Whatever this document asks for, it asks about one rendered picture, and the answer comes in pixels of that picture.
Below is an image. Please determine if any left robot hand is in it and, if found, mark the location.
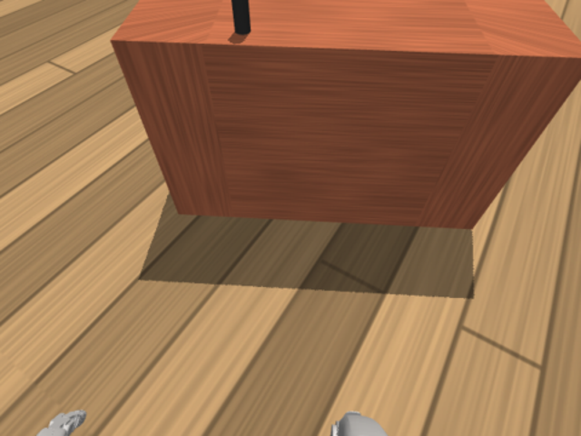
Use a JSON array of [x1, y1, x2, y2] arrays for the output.
[[36, 410, 86, 436]]

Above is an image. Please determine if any can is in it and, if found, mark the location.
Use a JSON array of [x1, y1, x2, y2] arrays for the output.
[[231, 0, 251, 35]]

